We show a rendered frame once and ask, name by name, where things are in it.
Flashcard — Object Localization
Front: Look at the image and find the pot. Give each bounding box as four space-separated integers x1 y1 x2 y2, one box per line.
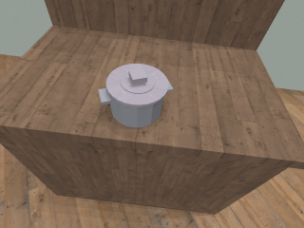
98 80 174 128

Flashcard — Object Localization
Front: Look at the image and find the table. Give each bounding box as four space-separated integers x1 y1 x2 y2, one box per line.
0 0 304 215

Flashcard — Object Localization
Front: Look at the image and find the knob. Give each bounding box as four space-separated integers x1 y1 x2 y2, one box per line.
128 68 148 85

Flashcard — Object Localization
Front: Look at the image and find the lid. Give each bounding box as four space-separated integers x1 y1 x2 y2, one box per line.
105 64 169 107

